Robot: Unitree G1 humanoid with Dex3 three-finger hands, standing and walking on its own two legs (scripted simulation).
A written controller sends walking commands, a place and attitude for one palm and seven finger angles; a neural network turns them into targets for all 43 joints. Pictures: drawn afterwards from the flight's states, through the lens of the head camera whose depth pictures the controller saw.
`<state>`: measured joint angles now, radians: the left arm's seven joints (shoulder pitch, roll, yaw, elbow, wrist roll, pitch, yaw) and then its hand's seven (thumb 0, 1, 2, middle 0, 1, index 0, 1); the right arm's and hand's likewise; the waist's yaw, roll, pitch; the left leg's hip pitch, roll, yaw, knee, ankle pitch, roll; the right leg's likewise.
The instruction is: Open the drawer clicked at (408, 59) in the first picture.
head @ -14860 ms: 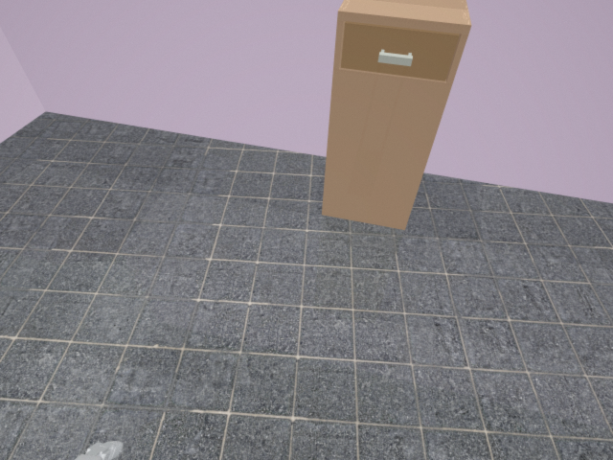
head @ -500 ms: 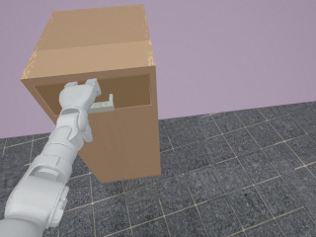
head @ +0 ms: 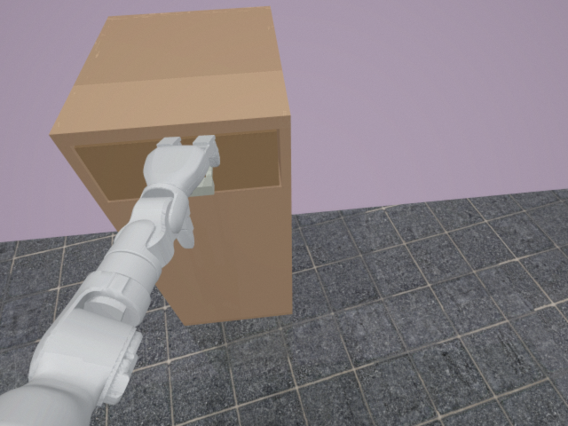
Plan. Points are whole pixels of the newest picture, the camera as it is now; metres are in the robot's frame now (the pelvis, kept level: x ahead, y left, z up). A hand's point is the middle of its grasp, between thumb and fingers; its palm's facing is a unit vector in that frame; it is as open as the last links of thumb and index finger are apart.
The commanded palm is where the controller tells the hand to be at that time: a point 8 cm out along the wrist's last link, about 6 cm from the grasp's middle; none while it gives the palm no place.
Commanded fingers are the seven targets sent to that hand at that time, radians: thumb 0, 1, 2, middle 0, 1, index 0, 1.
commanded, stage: move the hooked fingers above the handle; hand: left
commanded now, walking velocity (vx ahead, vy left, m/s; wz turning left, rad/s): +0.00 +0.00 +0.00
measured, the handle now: (185, 179) +0.53 +0.18 +0.02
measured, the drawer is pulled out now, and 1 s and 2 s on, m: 0.00 0.00 0.00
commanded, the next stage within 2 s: none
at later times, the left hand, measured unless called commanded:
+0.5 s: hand (194, 184) +0.47 +0.14 +0.07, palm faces +0.04 -0.08 -1.00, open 13.8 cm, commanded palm +0.45 +0.19 +0.13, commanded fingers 0.00 -0.50 0.30 -0.30 -1.20 -0.30 -1.20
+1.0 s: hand (165, 197) +0.45 +0.19 +0.06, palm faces +0.00 -0.05 -1.00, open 13.8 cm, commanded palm +0.45 +0.20 +0.13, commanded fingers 0.00 -0.50 0.30 -0.30 -1.20 -0.30 -1.20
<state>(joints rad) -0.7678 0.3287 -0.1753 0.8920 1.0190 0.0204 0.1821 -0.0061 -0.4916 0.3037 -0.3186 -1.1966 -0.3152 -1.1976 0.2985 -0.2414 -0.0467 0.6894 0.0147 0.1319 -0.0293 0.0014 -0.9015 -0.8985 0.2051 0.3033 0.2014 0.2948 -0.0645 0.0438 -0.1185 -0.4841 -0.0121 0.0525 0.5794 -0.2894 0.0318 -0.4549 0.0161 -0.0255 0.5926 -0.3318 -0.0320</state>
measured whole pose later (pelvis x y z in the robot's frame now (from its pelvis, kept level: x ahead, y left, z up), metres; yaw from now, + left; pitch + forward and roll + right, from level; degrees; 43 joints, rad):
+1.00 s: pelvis +0.00 +0.00 +0.00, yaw +1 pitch +13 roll +0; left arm -0.72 0.44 -0.12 0.82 1.04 -0.11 0.21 -0.01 -0.49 0.30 -0.33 -1.20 -0.32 -1.20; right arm 0.32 -0.27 -0.07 0.68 0.02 0.11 -0.06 0.00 -0.90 -0.90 0.20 0.30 0.20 0.29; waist -0.06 0.03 -0.10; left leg -0.54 0.00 0.04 0.62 -0.30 0.02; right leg -0.50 0.03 -0.04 0.62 -0.34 -0.04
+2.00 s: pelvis +0.00 +0.00 +0.00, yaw -1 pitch +12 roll +0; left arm -0.75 0.39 -0.12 0.91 1.04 0.00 0.18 0.00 -0.49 0.30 -0.32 -1.20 -0.32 -1.21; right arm 0.32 -0.26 -0.04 0.66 0.02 0.12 -0.06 0.00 -0.90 -0.90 0.21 0.30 0.20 0.29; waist -0.08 0.03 -0.12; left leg -0.51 0.00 0.06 0.60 -0.30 0.03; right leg -0.49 0.03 -0.01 0.60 -0.33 -0.03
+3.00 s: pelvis +0.00 +0.01 -0.01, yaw -1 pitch +13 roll +0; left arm -0.79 0.32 -0.15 0.80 1.02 -0.03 0.29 0.00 -0.49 0.30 -0.32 -1.20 -0.32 -1.20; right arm 0.22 -0.24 -0.03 0.68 0.01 0.11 -0.05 0.00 -0.90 -0.90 0.20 0.30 0.20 0.29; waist -0.08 0.03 -0.11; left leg -0.54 -0.01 0.07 0.63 -0.32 0.04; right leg -0.51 0.02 -0.01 0.64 -0.35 -0.03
